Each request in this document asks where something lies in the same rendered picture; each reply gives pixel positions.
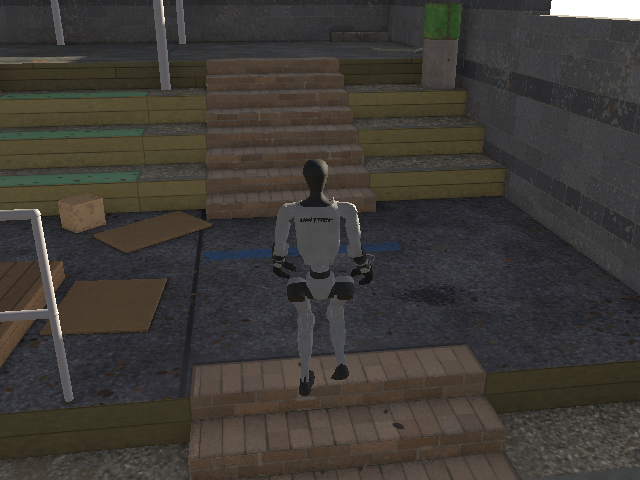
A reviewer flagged right robot thigh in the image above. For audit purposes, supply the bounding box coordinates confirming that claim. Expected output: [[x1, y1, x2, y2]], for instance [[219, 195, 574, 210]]
[[326, 276, 355, 322]]

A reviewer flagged left robot thigh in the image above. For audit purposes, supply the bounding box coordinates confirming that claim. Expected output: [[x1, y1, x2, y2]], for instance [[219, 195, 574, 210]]
[[287, 277, 315, 331]]

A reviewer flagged right robot upper arm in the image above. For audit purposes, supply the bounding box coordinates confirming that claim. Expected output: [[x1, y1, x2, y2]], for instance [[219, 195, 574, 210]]
[[338, 201, 363, 258]]

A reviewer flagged right robot hand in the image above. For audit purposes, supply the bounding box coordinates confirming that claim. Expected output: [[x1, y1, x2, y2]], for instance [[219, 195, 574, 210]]
[[350, 264, 373, 285]]

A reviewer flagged left robot upper arm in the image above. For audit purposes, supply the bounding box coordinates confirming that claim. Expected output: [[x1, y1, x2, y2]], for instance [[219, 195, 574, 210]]
[[273, 202, 297, 257]]

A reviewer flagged left robot hand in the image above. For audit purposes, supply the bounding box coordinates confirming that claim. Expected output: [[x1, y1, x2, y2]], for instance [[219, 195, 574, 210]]
[[273, 261, 296, 279]]

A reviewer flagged robot right forearm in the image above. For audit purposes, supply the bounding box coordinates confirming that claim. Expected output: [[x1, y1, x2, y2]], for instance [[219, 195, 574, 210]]
[[353, 243, 371, 273]]

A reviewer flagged robot left forearm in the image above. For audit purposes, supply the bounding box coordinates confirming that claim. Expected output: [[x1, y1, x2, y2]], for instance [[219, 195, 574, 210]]
[[272, 242, 285, 268]]

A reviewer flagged robot thigh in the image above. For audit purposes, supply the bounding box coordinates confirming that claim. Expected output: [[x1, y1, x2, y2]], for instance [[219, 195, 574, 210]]
[[287, 277, 315, 331], [326, 276, 355, 322]]

